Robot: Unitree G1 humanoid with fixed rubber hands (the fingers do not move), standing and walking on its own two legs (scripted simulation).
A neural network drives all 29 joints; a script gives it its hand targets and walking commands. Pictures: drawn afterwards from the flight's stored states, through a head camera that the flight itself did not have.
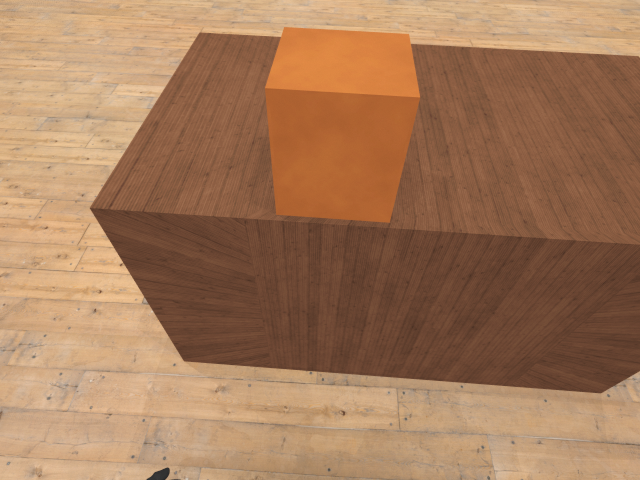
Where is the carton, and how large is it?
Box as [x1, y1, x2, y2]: [265, 27, 419, 222]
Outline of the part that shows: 284,27 265,86 276,214 389,222 419,99 419,93 408,34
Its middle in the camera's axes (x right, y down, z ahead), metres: +0.04 -0.20 +0.68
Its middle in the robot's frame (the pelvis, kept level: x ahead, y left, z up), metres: +0.65 -0.01 +0.08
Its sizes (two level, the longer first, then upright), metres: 0.210 0.200 0.250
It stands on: a pedestal, 0.72 m high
